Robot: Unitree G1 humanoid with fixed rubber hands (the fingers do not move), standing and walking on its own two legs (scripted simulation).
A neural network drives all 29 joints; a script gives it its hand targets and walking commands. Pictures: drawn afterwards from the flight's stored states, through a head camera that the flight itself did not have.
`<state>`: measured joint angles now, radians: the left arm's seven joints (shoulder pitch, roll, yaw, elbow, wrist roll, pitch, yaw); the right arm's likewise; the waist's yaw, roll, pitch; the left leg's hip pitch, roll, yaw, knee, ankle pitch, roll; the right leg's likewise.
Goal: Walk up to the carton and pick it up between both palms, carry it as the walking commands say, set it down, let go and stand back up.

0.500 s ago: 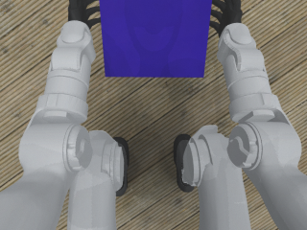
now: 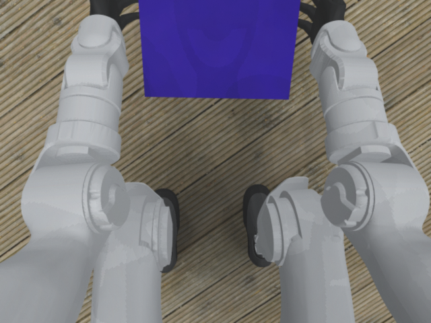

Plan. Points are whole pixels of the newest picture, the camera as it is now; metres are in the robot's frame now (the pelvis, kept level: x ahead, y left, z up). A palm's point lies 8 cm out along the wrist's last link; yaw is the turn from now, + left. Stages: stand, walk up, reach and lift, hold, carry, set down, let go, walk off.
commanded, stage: set down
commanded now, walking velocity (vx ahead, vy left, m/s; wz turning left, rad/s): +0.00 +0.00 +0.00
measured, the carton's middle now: (215, 24) +0.57 -0.01 -0.23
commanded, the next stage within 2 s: none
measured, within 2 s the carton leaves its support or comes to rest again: rests again in 1.12 s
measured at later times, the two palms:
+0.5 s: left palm (109, 14) +0.56 +0.15 -0.15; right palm (323, 20) +0.55 -0.16 -0.15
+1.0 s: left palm (109, 14) +0.56 +0.15 -0.16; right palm (322, 20) +0.55 -0.16 -0.16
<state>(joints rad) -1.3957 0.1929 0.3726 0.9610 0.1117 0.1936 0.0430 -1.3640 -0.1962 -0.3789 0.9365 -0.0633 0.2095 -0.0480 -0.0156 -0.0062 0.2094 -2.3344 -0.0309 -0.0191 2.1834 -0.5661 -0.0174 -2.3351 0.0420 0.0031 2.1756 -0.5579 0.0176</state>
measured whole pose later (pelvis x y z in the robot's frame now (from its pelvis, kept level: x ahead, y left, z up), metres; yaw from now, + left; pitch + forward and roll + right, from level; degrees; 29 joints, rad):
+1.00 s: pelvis +0.01 +0.00 +0.00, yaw +0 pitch +41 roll +0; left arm -1.40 0.20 0.37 1.01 0.11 0.09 0.02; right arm -1.37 -0.21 -0.40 0.99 -0.06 0.10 -0.02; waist -0.01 -0.01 0.23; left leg -2.33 -0.04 -0.02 2.21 -0.61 -0.02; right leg -2.33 0.04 0.01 2.21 -0.60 0.02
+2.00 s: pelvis +0.01 +0.00 +0.06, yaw +1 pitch +43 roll +0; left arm -1.23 0.35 0.15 0.97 -0.16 0.10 0.10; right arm -1.20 -0.31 -0.19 0.93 0.16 0.10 -0.11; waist -0.02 0.00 0.09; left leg -2.18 -0.04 -0.02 1.99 -0.56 -0.02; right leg -2.18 0.04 0.02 1.99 -0.56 0.02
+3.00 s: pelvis +0.05 +0.00 +0.30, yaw +1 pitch +44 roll +0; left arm -0.99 0.23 0.35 0.87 0.09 0.10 -0.03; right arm -0.96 -0.19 -0.36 0.83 -0.09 0.11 0.01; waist -0.02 0.00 -0.09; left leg -1.46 -0.02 -0.03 0.99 -0.29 -0.02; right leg -1.47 0.03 0.03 0.99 -0.29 0.01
